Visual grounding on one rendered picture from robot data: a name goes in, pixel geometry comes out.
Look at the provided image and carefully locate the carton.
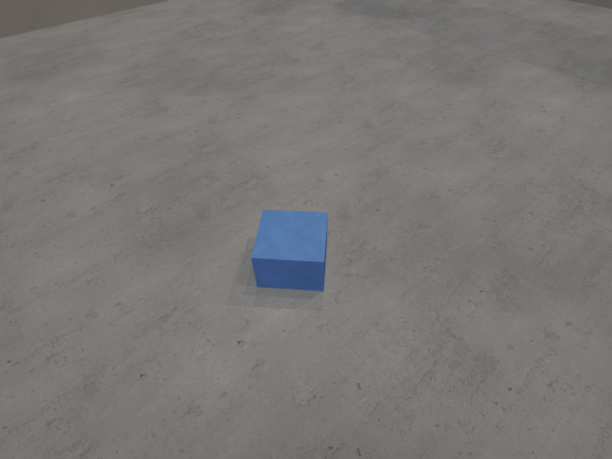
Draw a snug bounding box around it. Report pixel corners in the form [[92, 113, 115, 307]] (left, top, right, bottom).
[[251, 209, 328, 292]]

